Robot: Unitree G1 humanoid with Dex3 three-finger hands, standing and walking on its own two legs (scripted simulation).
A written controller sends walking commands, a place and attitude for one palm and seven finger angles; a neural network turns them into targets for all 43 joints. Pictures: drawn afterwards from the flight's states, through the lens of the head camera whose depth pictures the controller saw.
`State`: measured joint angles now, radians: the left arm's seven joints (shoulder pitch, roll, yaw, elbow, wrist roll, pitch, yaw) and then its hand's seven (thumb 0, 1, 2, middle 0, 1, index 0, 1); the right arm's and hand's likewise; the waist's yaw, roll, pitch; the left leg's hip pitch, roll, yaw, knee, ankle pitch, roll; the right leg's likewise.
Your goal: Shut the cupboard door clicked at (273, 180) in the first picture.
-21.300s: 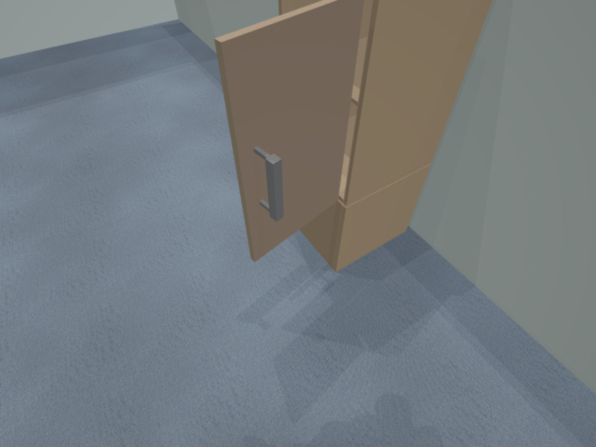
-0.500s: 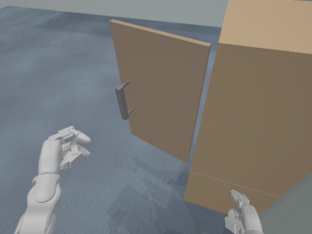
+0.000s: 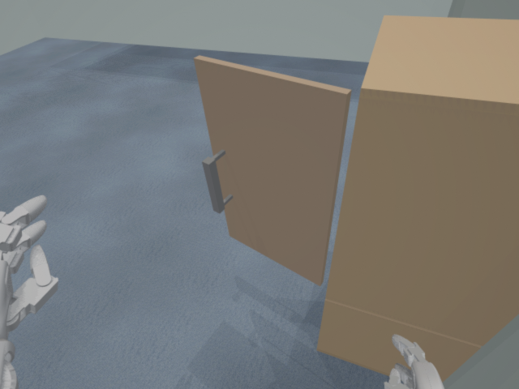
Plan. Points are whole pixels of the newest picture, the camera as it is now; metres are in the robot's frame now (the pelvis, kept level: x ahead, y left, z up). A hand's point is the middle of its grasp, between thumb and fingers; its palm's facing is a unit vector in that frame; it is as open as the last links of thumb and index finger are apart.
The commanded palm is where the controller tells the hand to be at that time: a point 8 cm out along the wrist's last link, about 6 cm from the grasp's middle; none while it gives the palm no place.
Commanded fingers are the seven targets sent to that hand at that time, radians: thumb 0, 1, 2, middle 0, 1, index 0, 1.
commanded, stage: draw the hand back to the body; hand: left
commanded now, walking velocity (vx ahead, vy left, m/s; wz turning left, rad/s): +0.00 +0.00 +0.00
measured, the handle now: (219, 182) +0.62 +0.20 -0.06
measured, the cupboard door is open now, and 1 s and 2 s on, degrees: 75 75 75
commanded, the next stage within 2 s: step back with the hand held close in 0.28 s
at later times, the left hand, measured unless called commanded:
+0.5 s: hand (59, 284) +0.18 +0.27 +0.16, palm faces +0.45 -0.78 -0.44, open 7.4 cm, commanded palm +0.13 +0.30 +0.17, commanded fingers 0.00 0.90 0.90 -0.20 -0.30 -0.20 -0.30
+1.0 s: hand (9, 321) +0.14 +0.30 +0.15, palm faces +0.41 -0.77 -0.49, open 7.4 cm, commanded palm +0.08 +0.33 +0.17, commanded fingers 0.00 0.90 0.90 -0.20 -0.30 -0.20 -0.30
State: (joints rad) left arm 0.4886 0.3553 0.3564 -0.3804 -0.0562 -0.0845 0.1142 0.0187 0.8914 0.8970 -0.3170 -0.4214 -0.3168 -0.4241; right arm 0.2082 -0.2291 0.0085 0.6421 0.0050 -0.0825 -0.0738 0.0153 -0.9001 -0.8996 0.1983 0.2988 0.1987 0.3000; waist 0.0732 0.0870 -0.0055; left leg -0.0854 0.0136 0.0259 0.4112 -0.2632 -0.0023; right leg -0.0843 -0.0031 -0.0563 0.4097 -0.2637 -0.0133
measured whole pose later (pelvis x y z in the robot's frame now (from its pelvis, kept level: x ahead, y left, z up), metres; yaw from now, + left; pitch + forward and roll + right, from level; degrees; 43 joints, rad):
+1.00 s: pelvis -0.07 +0.04 -0.01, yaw -1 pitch +1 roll -1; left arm 0.55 0.42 0.43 -0.46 -0.04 -0.17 0.14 0.02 0.89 0.90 -0.21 -0.30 -0.21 -0.30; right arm 0.19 -0.22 0.01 0.54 0.02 0.01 -0.10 0.01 -0.90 -0.90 0.20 0.30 0.20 0.30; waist 0.00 0.01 0.00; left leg -0.36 -0.01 0.05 0.59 -0.24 0.05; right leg -0.34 -0.03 -0.03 0.54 -0.21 0.03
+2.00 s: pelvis -0.20 +0.01 -0.02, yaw +0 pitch +4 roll -3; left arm 0.50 0.41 0.47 -0.53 -0.05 -0.26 0.16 0.02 0.89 0.90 -0.20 -0.30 -0.20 -0.30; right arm 0.14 -0.14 0.01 0.65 -0.02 -0.13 -0.05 0.01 -0.90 -0.90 0.20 0.30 0.20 0.30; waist 0.06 -0.02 -0.03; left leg -0.53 0.10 0.07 0.54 -0.08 0.01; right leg -0.17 0.06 0.01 0.49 -0.37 0.00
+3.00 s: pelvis -0.38 +0.03 +0.00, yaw -2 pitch +0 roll +2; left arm 0.56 0.42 0.41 -0.45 -0.03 -0.18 0.17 0.02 0.88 0.90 -0.21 -0.30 -0.21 -0.30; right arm 0.28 -0.21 -0.01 0.68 -0.02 -0.04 -0.08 0.01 -0.90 -0.90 0.20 0.30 0.20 0.30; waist 0.01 -0.03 -0.06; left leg -0.52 0.04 0.04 0.92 -0.31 -0.02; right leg -0.25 0.02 -0.08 0.47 -0.24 -0.09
